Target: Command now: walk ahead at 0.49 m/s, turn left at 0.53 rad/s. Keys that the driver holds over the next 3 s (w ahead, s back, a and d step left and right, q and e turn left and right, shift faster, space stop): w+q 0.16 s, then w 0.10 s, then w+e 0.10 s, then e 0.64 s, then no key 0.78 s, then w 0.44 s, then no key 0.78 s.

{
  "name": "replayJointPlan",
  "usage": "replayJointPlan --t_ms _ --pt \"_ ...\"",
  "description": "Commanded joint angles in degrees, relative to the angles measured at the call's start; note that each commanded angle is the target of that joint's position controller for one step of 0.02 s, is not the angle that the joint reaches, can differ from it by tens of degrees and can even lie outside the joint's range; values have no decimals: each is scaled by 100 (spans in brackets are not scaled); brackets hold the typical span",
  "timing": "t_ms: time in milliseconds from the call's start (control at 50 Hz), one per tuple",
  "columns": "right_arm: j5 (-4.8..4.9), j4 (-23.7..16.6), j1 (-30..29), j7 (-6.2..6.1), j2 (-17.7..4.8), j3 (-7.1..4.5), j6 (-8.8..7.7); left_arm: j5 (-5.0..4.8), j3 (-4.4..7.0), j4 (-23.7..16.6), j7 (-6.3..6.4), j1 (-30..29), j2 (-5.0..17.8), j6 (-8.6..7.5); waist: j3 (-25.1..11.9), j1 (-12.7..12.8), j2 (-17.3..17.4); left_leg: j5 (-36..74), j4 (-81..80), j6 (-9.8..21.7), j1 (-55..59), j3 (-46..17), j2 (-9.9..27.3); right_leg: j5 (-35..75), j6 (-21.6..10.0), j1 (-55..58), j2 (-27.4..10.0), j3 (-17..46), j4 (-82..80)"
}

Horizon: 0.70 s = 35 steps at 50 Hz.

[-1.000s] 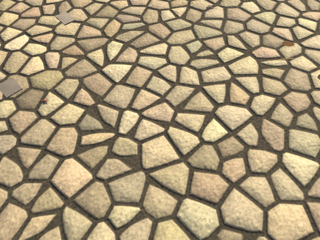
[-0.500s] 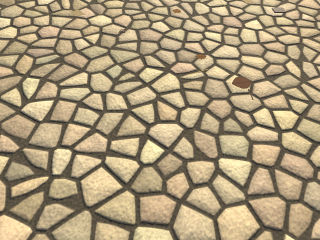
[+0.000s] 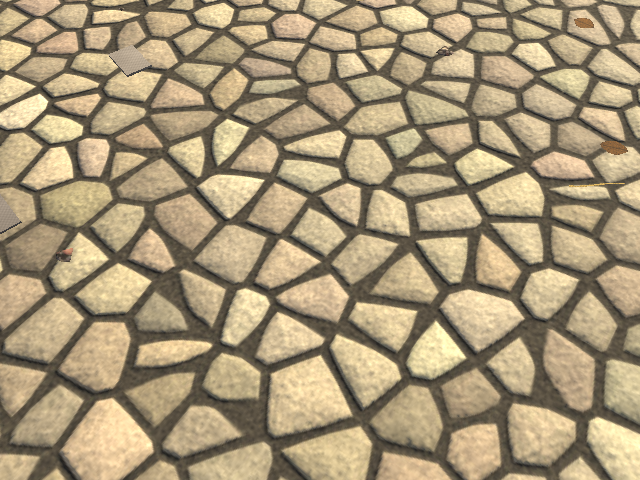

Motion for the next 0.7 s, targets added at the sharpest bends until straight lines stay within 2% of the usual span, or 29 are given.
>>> replayJointPlan --t_ms 20,40,60,80,100,120,140,160,180,220,240,280,320,360,420,480,520,560,580,600,620,640,660,680,700 --pt "-25 -329 154 -58 -363 -67 -47 14 220 -229 86 -90 1074 4 -115 -386 -698 -568 -249 392 915 424 -518 6712 -521 -180 -1595 50 1069" --pt "-30 -199 674 -91 -491 -129 -67 36 250 -232 100 -97 1177 75 -449 -616 -720 -845 -349 544 1514 414 -704 7014 -526 -206 -1622 30 1964" --pt "-68 48 1471 -146 -670 -228 -115 24 263 -265 96 -116 1233 128 -916 -969 -586 -802 -739 725 2642 263 -843 6340 -458 -672 -1557 -14 3197" --pt "-115 231 2206 -254 -1139 -397 -122 43 224 -399 56 -59 1093 127 -1432 -1236 -39 -1520 -1038 1009 3961 -874 -54 4318 -314 -1807 -1318 -71 4943" --pt "-9 45 1794 -300 -1751 -539 -68 -60 115 -812 -78 155 464 85 -2019 -665 1507 -1645 -1699 1968 5654 -4329 1659 -804 73 -4370 6 400 7250" --pt "125 -10 1948 -330 -1677 -548 13 -7 195 -988 -107 -608 1000 -7 -2070 -1066 437 -1453 -2285 2021 5561 -4754 1687 -494 13 -5062 -28 1523 7582" --pt "147 64 1617 -394 -1439 -480 6 -64 154 -1099 -127 -906 900 -78 -1241 -868 109 -1067 -2331 1827 4868 -3850 1605 59 -51 -5265 -418 1633 7242" --pt "163 114 1423 -411 -1106 -391 -29 -63 133 -1045 -111 -809 853 -120 -625 -565 -305 -322 -2430 1555 3876 -3298 1363 338 -59 -4903 -644 1576 6533" --pt "161 128 1206 -431 -912 -322 -92 12 126 -1016 -107 -770 790 -51 -390 -322 -394 215 -2475 1332 3274 -2773 1041 343 -31 -4515 -804 1618 6073" --pt "181 100 1040 -416 -696 -230 -224 162 98 -853 -132 -393 689 199 -427 -81 -345 789 -2645 1159 2687 -2192 719 406 50 -3872 -862 1546 5679" --pt "188 161 1136 -399 -740 -226 -295 179 82 -866 -158 -338 623 281 -407 -37 -191 1107 -2707 1219 2541 -2047 674 406 96 -3821 -849 1461 5514" --pt "185 300 1342 -380 -790 -222 -373 158 71 -934 -208 -604 572 343 -241 -83 -111 1096 -2942 1124 2492 -1748 572 838 158 -4031 -905 1339 4976" --pt "182 405 1571 -371 -795 -208 -404 111 84 -1036 -231 -1059 611 354 -47 -258 -14 1111 -3109 908 2711 -1540 502 1404 165 -4396 -972 1262 4410" --pt "184 473 1744 -362 -791 -187 -425 62 91 -1119 -253 -1438 622 352 -7 -416 27 1251 -3154 660 3070 -1338 475 1873 109 -4638 -948 1228 3935" --pt "152 592 1832 -410 -697 -108 -453 6 36 -1156 -271 -1697 466 308 34 -491 70 2969 -2891 370 3346 -747 434 2286 -5 -4400 -691 1066 3177" --pt "92 738 1941 -502 -613 -31 -433 -18 -13 -1161 -275 -1903 378 281 12 -590 181 3628 -2647 201 3575 -381 483 2448 -144 -3993 -346 912 2598" --pt "74 781 1856 -583 -668 -20 -400 21 16 -1124 -267 -1768 492 258 -56 -497 294 4336 -2206 129 3897 -305 584 2069 -274 -3755 -87 836 2332" --pt "81 763 1672 -687 -826 -62 -362 69 95 -914 -236 -1051 701 213 -363 -196 436 5322 -1201 36 4135 -308 662 1505 -469 -3149 236 747 2101" --pt "89 745 1567 -712 -910 -86 -335 83 152 -738 -209 -437 813 155 -604 79 398 5059 -313 -3 4075 -285 632 1685 -598 -2592 294 846 1664" --pt "156 637 1349 -713 -994 -104 -342 144 213 -591 -174 161 948 81 -901 442 164 3774 971 -99 3491 -108 390 3035 -801 -1667 -26 1228 1108" --pt "194 349 1673 -696 -622 -20 -394 149 382 -634 -133 366 1618 92 -1546 202 -999 -538 3063 -311 1896 199 -399 6821 -1470 -87 -1658 2947 1935" --pt "259 373 2148 -662 -478 -6 -331 -89 432 -656 -148 338 1676 168 -2468 -40 -1334 -3176 4311 -428 703 -535 -1027 8457 -2501 864 -2513 4547 1727" --pt "82 443 1924 -640 -668 -10 -258 -258 427 -806 -158 -73 1437 237 -2131 -41 -413 -2612 4370 -438 551 -994 -524 7203 -2392 234 -2235 4029 1450" --pt "68 348 1508 -608 -688 -17 -242 -233 348 -929 -133 -557 1106 313 -1313 -100 -212 -2301 4108 -478 383 -949 -352 5932 -2189 -609 -1896 3610 1120" --pt "35 279 1266 -596 -686 -26 -208 -185 274 -959 -109 -811 851 390 -758 -237 43 -2158 3688 -526 371 -908 -182 5108 -1918 -1298 -1576 3323 833"
Next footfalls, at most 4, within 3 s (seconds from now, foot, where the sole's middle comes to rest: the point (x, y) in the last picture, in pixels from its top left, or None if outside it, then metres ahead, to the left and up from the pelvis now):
0.08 left None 0.21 0.08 -0.77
0.60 right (363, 452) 0.50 -0.03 -0.77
1.16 left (273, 452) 0.49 0.15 -0.77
1.52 right None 0.40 -0.04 -0.77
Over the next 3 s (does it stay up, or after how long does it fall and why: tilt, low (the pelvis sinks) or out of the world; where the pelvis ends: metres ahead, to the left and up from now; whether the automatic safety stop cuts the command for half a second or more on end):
stays up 0.70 0.04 0.01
